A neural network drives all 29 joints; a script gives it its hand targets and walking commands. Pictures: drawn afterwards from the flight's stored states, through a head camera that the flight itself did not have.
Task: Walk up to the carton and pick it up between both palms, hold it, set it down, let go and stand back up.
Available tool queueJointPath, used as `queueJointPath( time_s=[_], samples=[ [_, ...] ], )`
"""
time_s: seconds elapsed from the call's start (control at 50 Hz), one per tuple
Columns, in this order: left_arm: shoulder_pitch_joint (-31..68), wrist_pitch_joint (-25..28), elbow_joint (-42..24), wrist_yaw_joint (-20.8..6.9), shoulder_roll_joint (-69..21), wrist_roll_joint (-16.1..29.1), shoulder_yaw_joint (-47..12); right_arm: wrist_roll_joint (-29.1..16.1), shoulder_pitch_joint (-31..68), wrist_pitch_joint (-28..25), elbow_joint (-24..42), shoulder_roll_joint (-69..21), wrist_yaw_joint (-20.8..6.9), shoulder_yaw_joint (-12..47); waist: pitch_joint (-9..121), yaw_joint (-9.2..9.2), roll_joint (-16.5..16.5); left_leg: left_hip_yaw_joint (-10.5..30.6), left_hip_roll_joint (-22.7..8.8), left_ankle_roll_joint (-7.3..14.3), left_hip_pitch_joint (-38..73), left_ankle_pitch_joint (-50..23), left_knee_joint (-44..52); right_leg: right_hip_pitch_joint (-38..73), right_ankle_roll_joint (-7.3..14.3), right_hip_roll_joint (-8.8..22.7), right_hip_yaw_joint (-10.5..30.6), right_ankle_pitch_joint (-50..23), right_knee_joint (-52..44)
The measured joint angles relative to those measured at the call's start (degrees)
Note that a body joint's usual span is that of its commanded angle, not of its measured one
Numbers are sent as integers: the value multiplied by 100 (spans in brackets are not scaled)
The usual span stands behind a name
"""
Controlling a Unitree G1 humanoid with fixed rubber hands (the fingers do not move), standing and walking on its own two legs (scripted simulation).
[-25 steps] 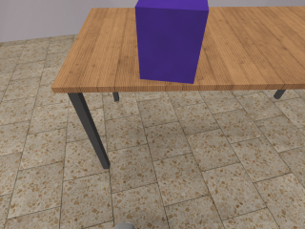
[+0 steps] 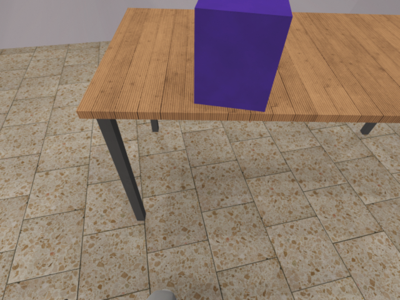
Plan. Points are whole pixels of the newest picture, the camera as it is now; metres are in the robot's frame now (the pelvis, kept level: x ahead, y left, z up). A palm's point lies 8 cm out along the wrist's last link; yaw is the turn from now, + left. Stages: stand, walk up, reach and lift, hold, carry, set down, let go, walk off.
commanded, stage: walk up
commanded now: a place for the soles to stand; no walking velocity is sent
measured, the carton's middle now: (237, 47) +0.70 -0.06 +0.16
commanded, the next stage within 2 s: none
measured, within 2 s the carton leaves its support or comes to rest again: neither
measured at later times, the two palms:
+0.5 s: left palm out of the picture +0.07 +0.30 -0.10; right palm out of the picture +0.06 -0.32 -0.09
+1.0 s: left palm out of the picture +0.09 +0.29 -0.10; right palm out of the picture +0.08 -0.33 -0.11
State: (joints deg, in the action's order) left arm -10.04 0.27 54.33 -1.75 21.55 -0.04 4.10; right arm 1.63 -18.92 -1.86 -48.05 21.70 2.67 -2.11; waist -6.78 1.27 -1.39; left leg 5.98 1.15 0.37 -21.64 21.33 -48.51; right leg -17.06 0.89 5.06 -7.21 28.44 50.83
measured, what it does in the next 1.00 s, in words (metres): stands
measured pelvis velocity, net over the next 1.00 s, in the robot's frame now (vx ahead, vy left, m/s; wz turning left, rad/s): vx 0.02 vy -0.02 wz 0.02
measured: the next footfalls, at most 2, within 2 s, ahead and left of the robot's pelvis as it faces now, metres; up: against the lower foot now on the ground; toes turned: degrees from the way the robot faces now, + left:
none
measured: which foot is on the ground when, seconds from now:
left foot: down 0.00-1.00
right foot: down 0.00-1.00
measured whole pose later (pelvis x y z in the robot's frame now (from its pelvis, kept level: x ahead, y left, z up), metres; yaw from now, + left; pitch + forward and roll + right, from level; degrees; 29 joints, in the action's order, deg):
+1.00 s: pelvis +0.02 -0.02 +0.00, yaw +1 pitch -5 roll +2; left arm -9.7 -0.1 52.9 -1.7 21.5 0.0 3.7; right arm 1.5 -18.4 -1.9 -48.1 20.8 2.2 -2.1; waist -8.8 1.4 -0.9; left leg 6.3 1.4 -0.8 -22.9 22.2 -50.3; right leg -17.5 2.1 4.0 -7.7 27.9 51.3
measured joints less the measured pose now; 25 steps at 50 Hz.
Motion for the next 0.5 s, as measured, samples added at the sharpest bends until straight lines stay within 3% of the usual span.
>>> queueJointPath(
  time_s=[0.04,0.12,0.18,0.3,0.34,0.36,0.42,0.5],
  samples=[
    [3,-45,-10,0,0,0,0,0,1,-56,-1,-37,0,0,-14,-6,-31,0,12,-159,-16,17,-35,0,-2,6,0,88,2],
    [11,-98,-14,0,0,0,0,0,6,-108,-1,-102,0,0,-25,-7,-33,34,12,-179,-17,5,98,-15,-2,-37,3,597,9],
    [11,-98,-14,0,1,0,0,0,14,-108,-2,-134,0,0,-56,-5,-35,35,13,-208,-23,-57,169,-11,-2,-43,4,-41,-180],
    [11,-28,6,0,0,0,-4,0,18,-28,-2,-98,0,-1,-48,2,-3,14,36,34,-79,509,-333,50,1,-33,2,-97,-208],
    [11,-10,7,0,-1,0,-4,0,15,-37,1,-60,-4,-1,-43,-1,7,15,28,121,16,316,-15,48,1,-25,-6,-87,-206],
    [12,-9,8,0,0,0,-4,0,17,-56,0,-44,-4,-1,-46,-3,4,13,25,104,73,-8,181,46,1,-19,-4,-76,-187],
    [16,-61,-41,0,0,0,-4,0,18,-134,-1,-28,-4,0,-74,-4,-5,13,29,-155,77,18,126,29,1,-8,-4,210,-70],
    [16,-74,-103,0,1,0,-4,0,18,-147,-2,-28,-4,0,-74,-4,-7,32,11,-161,76,49,179,-23,1,-46,-2,530,-13]
  ],
)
